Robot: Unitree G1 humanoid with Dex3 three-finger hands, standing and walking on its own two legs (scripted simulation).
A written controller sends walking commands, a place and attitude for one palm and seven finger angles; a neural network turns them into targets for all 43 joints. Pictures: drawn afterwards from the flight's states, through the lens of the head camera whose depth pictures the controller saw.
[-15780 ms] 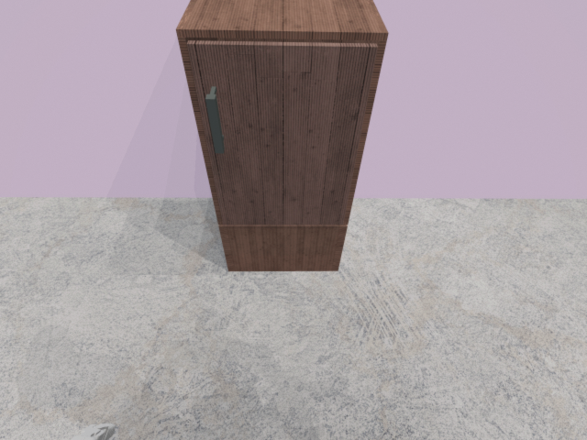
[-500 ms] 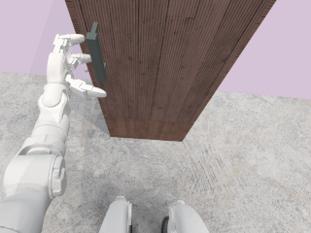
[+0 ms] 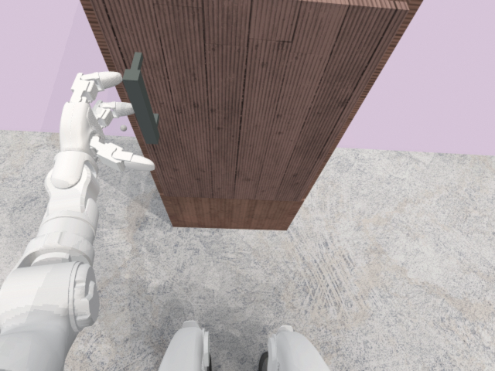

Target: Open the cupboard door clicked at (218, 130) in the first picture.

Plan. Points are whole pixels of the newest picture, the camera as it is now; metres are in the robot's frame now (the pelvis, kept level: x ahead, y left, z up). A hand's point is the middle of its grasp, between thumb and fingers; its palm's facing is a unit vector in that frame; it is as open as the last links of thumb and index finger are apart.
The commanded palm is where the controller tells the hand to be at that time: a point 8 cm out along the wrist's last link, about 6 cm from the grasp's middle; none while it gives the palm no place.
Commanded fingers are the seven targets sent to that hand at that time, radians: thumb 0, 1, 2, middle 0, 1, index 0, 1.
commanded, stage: move the hooked fingers beside the handle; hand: left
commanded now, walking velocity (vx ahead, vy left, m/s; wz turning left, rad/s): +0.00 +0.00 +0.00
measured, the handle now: (145, 102) +0.53 +0.16 +0.06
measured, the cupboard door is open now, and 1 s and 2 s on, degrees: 0 0 0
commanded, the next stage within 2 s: slide the fingers in behind the handle in 1.66 s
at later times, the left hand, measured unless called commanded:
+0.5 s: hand (118, 124) +0.48 +0.20 +0.07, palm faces -0.01 -1.00 -0.03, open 14.0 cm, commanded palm +0.46 +0.25 +0.06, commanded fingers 0.00 -0.50 0.30 -0.30 -1.20 -0.30 -1.20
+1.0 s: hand (96, 126) +0.48 +0.23 +0.06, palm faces -0.03 -1.00 -0.01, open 14.0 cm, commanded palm +0.46 +0.27 +0.06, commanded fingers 0.00 -0.50 0.30 -0.30 -1.20 -0.30 -1.20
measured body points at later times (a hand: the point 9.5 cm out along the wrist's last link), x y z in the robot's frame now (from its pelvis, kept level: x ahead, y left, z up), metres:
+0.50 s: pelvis +0.00 -0.01 +0.00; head +0.12 +0.01 +0.44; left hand +0.47 +0.25 +0.07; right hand +0.03 -0.28 -0.11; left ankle +0.03 +0.10 -0.65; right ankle +0.00 -0.12 -0.65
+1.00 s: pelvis +0.00 +0.00 +0.00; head +0.13 +0.03 +0.43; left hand +0.47 +0.28 +0.06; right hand +0.02 -0.27 -0.10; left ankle +0.03 +0.10 -0.65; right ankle +0.00 -0.12 -0.65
